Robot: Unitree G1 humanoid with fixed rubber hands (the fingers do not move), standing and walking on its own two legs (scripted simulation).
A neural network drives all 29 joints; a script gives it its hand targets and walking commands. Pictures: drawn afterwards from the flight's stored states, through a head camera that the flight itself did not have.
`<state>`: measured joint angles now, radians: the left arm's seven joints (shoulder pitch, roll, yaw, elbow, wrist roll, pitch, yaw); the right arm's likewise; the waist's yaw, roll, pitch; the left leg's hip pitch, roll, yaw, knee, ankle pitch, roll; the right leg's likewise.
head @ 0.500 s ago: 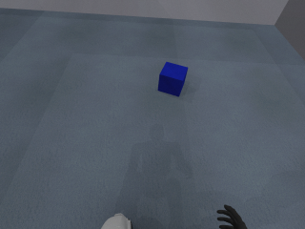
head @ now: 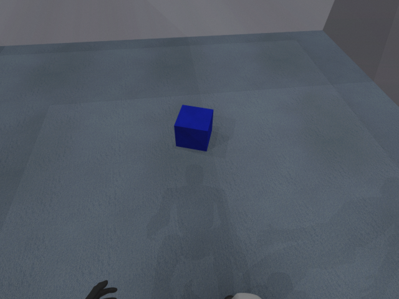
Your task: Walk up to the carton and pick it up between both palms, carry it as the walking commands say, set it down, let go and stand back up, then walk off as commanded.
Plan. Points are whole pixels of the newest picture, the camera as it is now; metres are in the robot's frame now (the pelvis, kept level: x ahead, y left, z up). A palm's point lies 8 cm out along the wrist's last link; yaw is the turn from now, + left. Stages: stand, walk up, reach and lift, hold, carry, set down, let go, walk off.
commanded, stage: walk up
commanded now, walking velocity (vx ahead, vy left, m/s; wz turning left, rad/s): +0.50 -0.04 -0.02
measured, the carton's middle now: (194, 128) +1.18 -0.09 -0.67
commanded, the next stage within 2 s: none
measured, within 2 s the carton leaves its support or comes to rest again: neither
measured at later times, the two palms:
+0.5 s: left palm out of the picture +0.16 +0.21 -0.15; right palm (269, 181) +0.41 -0.24 -0.12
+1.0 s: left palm (144, 137) +0.62 +0.13 -0.13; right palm (301, 188) +0.40 -0.34 -0.15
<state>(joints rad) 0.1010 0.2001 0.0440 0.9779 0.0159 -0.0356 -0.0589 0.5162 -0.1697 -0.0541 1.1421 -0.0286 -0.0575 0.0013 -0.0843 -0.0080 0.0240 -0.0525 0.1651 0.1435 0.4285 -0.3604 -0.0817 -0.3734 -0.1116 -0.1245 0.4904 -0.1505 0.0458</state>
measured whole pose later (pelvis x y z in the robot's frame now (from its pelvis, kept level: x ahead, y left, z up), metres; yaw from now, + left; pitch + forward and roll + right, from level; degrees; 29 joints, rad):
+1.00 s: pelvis +0.49 -0.10 -0.01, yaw -1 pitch -1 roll +1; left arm 0.10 0.19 0.04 0.98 0.04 -0.08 -0.02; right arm 0.43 -0.21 -0.06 1.14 -0.04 -0.03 0.01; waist -0.05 0.02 0.05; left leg -0.23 0.13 0.05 0.98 -0.47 -0.01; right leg -0.41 -0.08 -0.13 0.64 -0.22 -0.02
